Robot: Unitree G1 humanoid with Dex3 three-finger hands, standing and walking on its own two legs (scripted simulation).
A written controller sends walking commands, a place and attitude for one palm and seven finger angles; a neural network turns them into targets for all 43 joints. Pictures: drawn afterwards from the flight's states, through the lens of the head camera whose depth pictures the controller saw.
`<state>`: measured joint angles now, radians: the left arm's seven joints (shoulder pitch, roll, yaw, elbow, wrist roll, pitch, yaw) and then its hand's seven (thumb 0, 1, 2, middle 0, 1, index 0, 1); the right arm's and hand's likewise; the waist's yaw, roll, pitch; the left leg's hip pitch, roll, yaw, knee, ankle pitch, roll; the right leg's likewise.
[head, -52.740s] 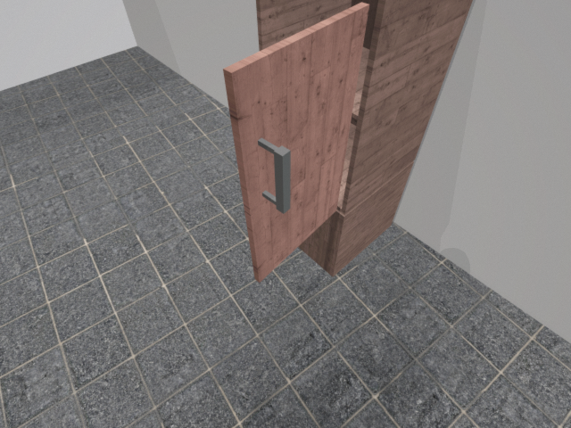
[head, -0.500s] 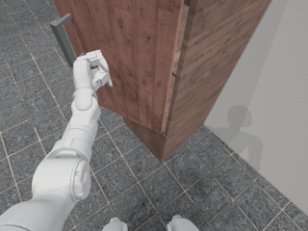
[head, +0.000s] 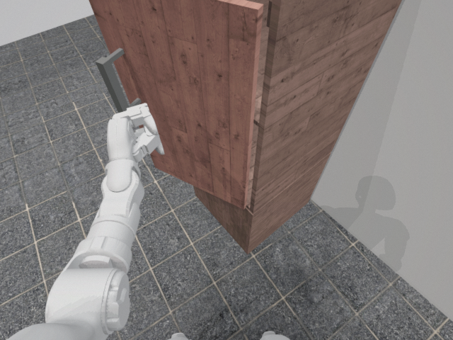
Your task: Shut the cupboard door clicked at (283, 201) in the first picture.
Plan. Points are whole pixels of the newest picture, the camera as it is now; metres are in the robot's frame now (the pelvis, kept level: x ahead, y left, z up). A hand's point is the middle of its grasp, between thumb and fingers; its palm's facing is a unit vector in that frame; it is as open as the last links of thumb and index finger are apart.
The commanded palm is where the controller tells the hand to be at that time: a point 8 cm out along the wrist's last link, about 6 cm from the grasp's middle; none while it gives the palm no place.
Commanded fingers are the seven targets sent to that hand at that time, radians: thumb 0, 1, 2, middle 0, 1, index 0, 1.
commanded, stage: draw the hand back to the body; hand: left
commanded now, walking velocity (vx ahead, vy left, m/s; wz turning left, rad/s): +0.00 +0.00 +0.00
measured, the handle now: (121, 85) +0.64 +0.20 +0.08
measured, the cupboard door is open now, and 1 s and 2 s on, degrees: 22 22 22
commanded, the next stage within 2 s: step back with the hand held close in 1.38 s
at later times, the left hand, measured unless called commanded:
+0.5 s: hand (70, 202) +0.30 +0.19 +0.15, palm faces +0.16 -0.97 -0.21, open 3.1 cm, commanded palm +0.26 +0.24 +0.16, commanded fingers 0.00 0.90 0.90 -0.86 -1.02 -0.86 -1.02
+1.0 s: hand out of the picture +0.20 +0.29 +0.21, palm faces +0.46 -0.79 -0.40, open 6.1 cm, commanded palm +0.14 +0.32 +0.22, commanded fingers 0.00 0.90 0.90 -0.20 -0.30 -0.20 -0.30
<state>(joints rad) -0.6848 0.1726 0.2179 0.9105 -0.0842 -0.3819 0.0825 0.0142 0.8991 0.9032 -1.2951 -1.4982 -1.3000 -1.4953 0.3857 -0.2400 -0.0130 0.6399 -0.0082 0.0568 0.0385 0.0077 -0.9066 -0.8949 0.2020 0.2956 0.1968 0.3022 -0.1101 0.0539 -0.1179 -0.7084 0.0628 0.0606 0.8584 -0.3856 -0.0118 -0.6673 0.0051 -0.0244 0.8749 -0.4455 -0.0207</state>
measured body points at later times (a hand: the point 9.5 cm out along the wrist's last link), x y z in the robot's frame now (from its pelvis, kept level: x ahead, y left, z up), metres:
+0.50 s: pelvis +0.00 +0.01 +0.04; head -0.01 -0.01 +0.49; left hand +0.29 +0.24 +0.16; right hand +0.20 -0.22 -0.04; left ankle +0.01 +0.13 -0.69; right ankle -0.01 -0.10 -0.69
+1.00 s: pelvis +0.01 +0.02 +0.05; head -0.02 -0.02 +0.50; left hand +0.17 +0.32 +0.23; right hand +0.20 -0.19 -0.05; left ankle +0.02 +0.13 -0.69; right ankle -0.01 -0.10 -0.69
